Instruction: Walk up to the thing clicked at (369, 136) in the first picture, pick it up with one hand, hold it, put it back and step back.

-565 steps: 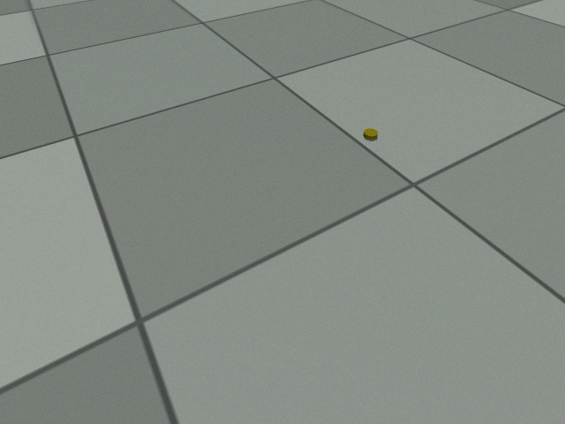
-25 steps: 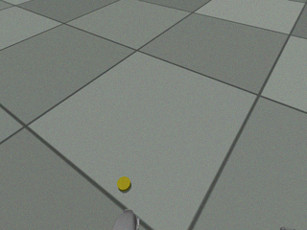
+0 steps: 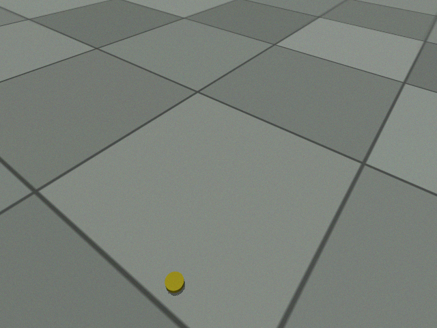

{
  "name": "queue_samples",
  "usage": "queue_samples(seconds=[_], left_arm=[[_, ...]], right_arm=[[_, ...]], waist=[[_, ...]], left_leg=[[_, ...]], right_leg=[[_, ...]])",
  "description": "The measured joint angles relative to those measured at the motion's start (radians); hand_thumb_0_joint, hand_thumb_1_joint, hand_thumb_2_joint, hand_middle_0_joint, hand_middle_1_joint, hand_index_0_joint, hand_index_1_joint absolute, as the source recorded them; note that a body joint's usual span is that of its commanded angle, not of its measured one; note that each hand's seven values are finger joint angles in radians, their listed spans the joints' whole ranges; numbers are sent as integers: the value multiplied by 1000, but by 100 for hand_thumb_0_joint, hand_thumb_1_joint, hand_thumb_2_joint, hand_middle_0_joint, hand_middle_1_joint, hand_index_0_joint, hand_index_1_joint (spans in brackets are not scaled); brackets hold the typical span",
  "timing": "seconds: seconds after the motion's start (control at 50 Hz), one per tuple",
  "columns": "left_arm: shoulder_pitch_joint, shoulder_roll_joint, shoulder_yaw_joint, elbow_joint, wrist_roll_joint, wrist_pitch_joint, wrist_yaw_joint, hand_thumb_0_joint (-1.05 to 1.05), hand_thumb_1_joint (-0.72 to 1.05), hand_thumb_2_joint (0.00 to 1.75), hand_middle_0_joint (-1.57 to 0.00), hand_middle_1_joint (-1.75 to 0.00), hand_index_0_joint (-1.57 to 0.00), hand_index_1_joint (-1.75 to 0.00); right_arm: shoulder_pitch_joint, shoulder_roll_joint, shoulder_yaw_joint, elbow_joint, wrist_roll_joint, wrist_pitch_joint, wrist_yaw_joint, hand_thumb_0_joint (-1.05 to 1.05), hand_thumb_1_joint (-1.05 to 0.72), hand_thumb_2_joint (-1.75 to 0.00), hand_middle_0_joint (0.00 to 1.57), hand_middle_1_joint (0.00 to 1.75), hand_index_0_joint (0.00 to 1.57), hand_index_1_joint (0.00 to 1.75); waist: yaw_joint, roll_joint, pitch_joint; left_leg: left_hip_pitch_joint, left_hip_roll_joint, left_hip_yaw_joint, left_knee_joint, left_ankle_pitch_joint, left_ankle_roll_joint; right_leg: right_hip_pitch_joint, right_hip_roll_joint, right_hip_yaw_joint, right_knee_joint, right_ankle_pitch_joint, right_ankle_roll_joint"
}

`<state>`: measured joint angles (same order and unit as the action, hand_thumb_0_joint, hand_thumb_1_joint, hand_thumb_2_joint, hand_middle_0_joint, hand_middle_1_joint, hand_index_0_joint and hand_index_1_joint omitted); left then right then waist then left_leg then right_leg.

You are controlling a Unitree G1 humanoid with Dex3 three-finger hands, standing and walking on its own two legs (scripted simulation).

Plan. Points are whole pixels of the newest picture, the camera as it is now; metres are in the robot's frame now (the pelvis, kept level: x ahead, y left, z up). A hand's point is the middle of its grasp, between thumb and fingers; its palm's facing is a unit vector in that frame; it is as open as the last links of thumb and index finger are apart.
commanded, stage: walk up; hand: left
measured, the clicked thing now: (174, 282) +0.52 +0.18 -0.76
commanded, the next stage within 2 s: none
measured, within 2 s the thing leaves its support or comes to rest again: neither
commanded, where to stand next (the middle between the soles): +0.13 -0.04 m, yaw -2 degrees
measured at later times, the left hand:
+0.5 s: hand out of the picture +0.13 +0.22 -0.16, palm faces +0.00 -0.93 -0.36, open 7.4 cm
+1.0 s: hand out of the picture +0.09 +0.22 -0.15, palm faces +0.03 -0.94 -0.34, open 7.4 cm
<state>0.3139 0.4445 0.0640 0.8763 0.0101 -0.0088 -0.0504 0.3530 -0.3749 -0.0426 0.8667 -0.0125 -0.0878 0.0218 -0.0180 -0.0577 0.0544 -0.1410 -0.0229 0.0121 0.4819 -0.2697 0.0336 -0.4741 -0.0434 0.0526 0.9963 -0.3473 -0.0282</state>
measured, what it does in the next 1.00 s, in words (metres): steps on the spot: right foot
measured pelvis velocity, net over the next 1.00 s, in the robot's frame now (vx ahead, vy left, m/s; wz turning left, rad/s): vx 0.03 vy -0.04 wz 0.03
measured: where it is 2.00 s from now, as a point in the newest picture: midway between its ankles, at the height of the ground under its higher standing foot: outside the picture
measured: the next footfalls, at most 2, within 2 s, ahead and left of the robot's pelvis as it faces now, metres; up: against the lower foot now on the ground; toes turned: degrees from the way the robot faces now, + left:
right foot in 0.20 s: +0.14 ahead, -0.15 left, +0.00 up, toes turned +1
left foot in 1.64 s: +0.27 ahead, +0.10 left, +0.00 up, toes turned +1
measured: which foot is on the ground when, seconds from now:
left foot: down 0.00-1.00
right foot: up 0.00-0.18, down 0.20-1.00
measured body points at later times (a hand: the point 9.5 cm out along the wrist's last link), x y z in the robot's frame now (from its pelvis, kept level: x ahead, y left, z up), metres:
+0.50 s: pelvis +0.00 -0.04 -0.02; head +0.04 -0.04 +0.42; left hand +0.13 +0.26 -0.14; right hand +0.06 -0.35 -0.16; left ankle -0.01 +0.09 -0.74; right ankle +0.14 -0.16 -0.74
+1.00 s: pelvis +0.03 -0.04 +0.00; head +0.04 -0.04 +0.45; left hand +0.09 +0.27 -0.13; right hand +0.12 -0.34 -0.13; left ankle -0.01 +0.09 -0.74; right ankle +0.08 -0.16 -0.74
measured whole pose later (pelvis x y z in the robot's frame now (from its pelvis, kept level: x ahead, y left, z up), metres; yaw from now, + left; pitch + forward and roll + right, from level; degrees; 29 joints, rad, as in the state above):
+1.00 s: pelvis +0.03 -0.04 +0.00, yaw +2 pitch -1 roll +0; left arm 0.14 0.35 0.01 1.12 0.01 -0.03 -0.02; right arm 0.15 -0.37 -0.02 1.08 -0.02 -0.02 0.02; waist 0.01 0.01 0.03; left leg -0.15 0.01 0.00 0.49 -0.32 -0.01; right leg -0.28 -0.02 0.00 0.51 -0.21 0.01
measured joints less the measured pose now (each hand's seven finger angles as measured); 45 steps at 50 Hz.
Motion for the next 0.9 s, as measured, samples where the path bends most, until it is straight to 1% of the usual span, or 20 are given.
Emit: queue_samples(seconds=[0.08, 0.12, 0.2, 0.22, 0.24, 0.26, 0.3, 0.34, 0.44, 0.48, 0.5, 0.52, 0.56, 0.58, 0.64, 0.66, 0.68, 0.72, 0.8, 0.9], left_arm=[[-49, -2, 3, -6, -9, -10, 4, 1, 90, 90, -20, -30, -20, -30], [-79, -13, -1, 8, -17, -10, 10, 1, 90, 90, -20, -30, -20, -30], [-124, -38, -16, 38, -23, -14, 28, 1, 90, 90, -20, -30, -20, -30], [-137, -51, -17, 48, -20, -18, 33, 1, 90, 90, -20, -30, -20, -30], [-155, -70, -20, 57, -16, -21, 38, 1, 90, 90, -20, -30, -20, -30], [-170, -84, -27, 58, -12, -23, 39, 1, 90, 90, -20, -30, -20, -30], [-201, -102, -43, 55, -10, -22, 39, 1, 90, 90, -21, -30, -21, -30], [-225, -115, -54, 54, -3, -14, 40, 1, 90, 90, -21, -30, -21, -30], [-261, -116, -53, 58, 7, 5, 41, 1, 90, 90, -21, -30, -21, -30], [-269, -100, -44, 67, 5, 16, 43, 1, 90, 90, -21, -30, -21, -30], [-266, -92, -39, 74, 3, 21, 45, 1, 90, 90, -21, -30, -21, -30], [-257, -90, -36, 85, -1, 25, 47, 1, 90, 90, -21, -30, -21, -30], [-236, -88, -31, 113, -5, 31, 45, 1, 90, 90, -21, -30, -21, -30], [-229, -82, -27, 124, -8, 30, 42, 1, 90, 90, -21, -30, -21, -30], [-207, -49, -16, 144, -14, 15, 40, 1, 90, 90, -21, -30, -21, -30], [-204, -43, -11, 153, -14, 9, 43, 1, 90, 90, -21, -30, -21, -30], [-205, -45, -10, 166, -13, 5, 46, 1, 90, 90, -21, -30, -21, -30], [-200, -52, -17, 186, -6, -2, 49, 1, 90, 90, -21, -30, -21, -30], [-180, -69, -39, 211, -1, 0, 37, 1, 90, 90, -20, -30, -20, -30], [-164, -93, -54, 232, 0, -10, 27, 1, 90, 90, -21, -30, -21, -30]], right_arm=[[-7, -1, 14, 4, 1, 9, -7, 1, -90, -90, 21, 30, 21, 30], [-24, -6, 17, 7, 4, 21, -12, 1, -90, -90, 21, 30, 21, 30], [-60, -15, 17, 11, 20, 60, -20, 1, -90, -90, 20, 30, 21, 30], [-77, -22, 17, 16, 25, 70, -21, 1, -90, -90, 20, 30, 21, 30], [-102, -29, 14, 24, 29, 79, -25, 1, -90, -90, 20, 30, 21, 30], [-123, -31, 14, 27, 32, 84, -31, 1, -90, -90, 20, 30, 21, 30], [-150, -27, 19, 31, 32, 91, -37, 1, -90, -90, 20, 30, 21, 30], [-167, -23, 23, 46, 32, 96, -34, 1, -91, -90, 20, 30, 20, 30], [-164, -17, 22, 92, 16, 102, -19, 1, -91, -90, 20, 30, 21, 30], [-156, -7, 17, 118, 3, 99, -15, 1, -91, -90, 20, 30, 21, 30], [-148, -1, 15, 131, -5, 99, -13, 1, -91, -90, 20, 30, 21, 30], [-137, -1, 14, 140, -12, 101, -10, 1, -91, -90, 20, 30, 21, 30], [-114, -8, 11, 158, -19, 107, -6, 1, -91, -90, 20, 30, 21, 30], [-106, -8, 11, 168, -22, 109, -8, 1, -91, -90, 20, 30, 21, 30], [-96, 2, 19, 195, -23, 103, -14, 1, -90, -90, 20, 30, 21, 30], [-104, 3, 21, 202, -21, 100, -13, 1, -90, -90, 20, 30, 21, 30], [-118, 0, 20, 206, -19, 99, -12, 1, -90, -90, 20, 30, 21, 30], [-135, -2, 19, 201, -16, 95, -14, 1, -90, -90, 20, 30, 21, 30], [-150, -7, 17, 199, -19, 86, -10, 1, -90, -90, 20, 30, 21, 30], [-169, -14, 20, 207, -15, 79, -4, 1, -91, -90, 20, 30, 21, 30]], waist=[[4, -16, 28], [0, -12, 45], [-6, 5, 62], [1, 25, 69], [0, 58, 87], [-4, 79, 103], [0, 86, 125], [5, 86, 127], [9, 80, 93], [11, 48, 85], [15, 28, 80], [13, 25, 64], [-6, 49, 32], [-13, 56, 24], [0, 33, 7], [10, 31, 11], [12, 43, 26], [7, 61, 38], [11, 58, 8], [24, 72, -19]], left_leg=[[31, 8, 2, -8, -12, -15], [24, 13, 1, 22, -33, -23], [-27, 20, -4, 138, -108, -45], [-47, 35, -3, 183, -135, -52], [-69, 55, -16, 229, -153, -44], [-94, 53, -43, 270, -179, -31], [-135, 27, -57, 332, -263, -17], [-158, 14, -47, 344, -297, -12], [-151, 15, -11, 278, -219, -14], [-134, -2, 4, 233, -131, -23], [-121, -12, 17, 216, -117, -26], [-116, -11, 20, 203, -113, -24], [-116, 11, 2, 193, -116, -12], [-113, 19, -9, 184, -111, -12], [-109, 24, -8, 162, -97, -36], [-108, 31, -3, 169, -102, -41], [-102, 45, -6, 175, -106, -45], [-92, 58, -20, 169, -103, -46], [-71, 35, -18, 117, -88, -29], [-39, 32, -15, 63, -69, -37]], right_leg=[[-41, -40, -11, -146, 96, 19], [-27, -46, -24, -224, 152, 22], [71, -23, -52, -380, 250, 14], [86, -8, -56, -400, 200, 27], [83, 13, -69, -394, 192, 29], [76, 20, -80, -384, 194, 27], [56, 10, -82, -365, 198, 19], [40, -3, -82, -361, 203, 16], [-3, -20, -95, -344, 207, 15], [-13, -38, -82, -325, 201, 18], [-16, -46, -68, -315, 179, 20], [-18, -41, -61, -304, 121, 20], [-20, -3, -53, -252, -11, 14], [-8, 13, -49, -233, -24, 9], [83, 19, -46, -331, 56, -4], [103, 24, -44, -369, 117, 8], [119, 37, -50, -386, 136, 17], [142, 47, -65, -411, 142, 24], [145, 27, -61, -414, 117, 19], [170, 25, -54, -455, 139, 31]])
